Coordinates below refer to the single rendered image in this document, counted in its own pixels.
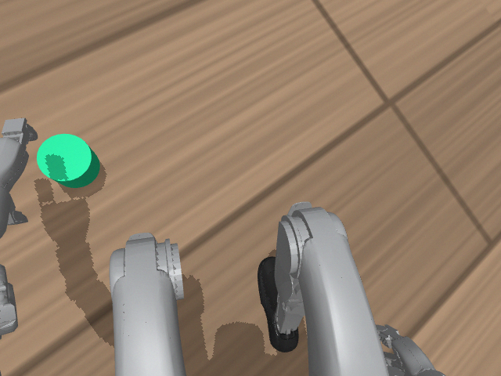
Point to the left robot hand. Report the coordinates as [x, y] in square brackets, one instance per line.
[13, 159]

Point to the tin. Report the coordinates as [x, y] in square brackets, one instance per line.
[68, 160]

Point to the right robot foot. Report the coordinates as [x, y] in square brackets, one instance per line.
[268, 295]

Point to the left robot arm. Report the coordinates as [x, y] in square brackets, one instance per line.
[8, 314]

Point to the right robot hand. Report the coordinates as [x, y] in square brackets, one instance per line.
[408, 359]

